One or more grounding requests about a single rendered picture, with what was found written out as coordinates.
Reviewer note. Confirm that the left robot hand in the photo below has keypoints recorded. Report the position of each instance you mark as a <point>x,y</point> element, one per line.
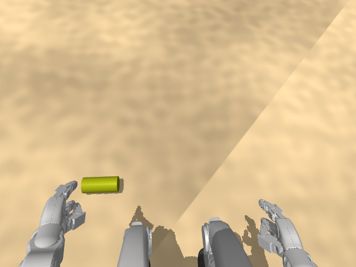
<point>57,211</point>

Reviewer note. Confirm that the right robot hand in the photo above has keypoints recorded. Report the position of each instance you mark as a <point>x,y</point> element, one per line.
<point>283,234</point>

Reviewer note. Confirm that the can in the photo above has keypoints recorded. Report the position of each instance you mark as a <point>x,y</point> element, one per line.
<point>100,184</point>

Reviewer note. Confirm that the left robot arm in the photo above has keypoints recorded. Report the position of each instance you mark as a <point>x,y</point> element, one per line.
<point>46,247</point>

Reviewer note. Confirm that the right robot arm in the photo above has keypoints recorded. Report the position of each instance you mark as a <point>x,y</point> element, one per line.
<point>297,258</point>

